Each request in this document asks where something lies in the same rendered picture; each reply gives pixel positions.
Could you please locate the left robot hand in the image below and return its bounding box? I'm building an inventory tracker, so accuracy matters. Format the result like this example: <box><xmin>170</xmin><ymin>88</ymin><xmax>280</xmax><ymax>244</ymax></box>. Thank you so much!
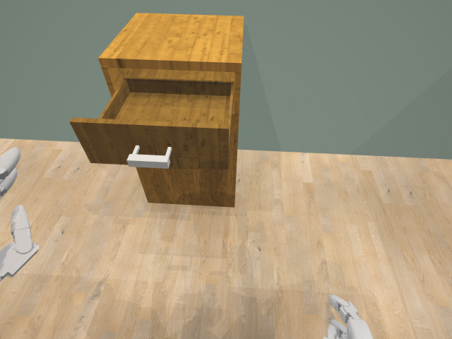
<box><xmin>0</xmin><ymin>147</ymin><xmax>39</xmax><ymax>282</ymax></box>

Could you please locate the drawer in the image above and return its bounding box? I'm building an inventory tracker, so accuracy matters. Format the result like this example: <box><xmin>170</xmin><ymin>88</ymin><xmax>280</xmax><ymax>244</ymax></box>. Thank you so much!
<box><xmin>70</xmin><ymin>77</ymin><xmax>234</xmax><ymax>170</ymax></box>

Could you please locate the handle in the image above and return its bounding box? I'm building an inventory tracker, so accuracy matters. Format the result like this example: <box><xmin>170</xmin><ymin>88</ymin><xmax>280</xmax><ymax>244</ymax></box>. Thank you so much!
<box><xmin>127</xmin><ymin>145</ymin><xmax>172</xmax><ymax>169</ymax></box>

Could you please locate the right robot hand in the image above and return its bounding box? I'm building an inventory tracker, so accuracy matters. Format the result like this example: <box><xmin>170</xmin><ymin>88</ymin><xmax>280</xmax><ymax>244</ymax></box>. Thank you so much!
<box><xmin>323</xmin><ymin>295</ymin><xmax>374</xmax><ymax>339</ymax></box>

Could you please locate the cabinet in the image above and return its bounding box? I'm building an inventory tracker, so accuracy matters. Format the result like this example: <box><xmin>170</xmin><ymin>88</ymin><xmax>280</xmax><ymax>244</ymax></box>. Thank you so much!
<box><xmin>98</xmin><ymin>13</ymin><xmax>244</xmax><ymax>208</ymax></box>

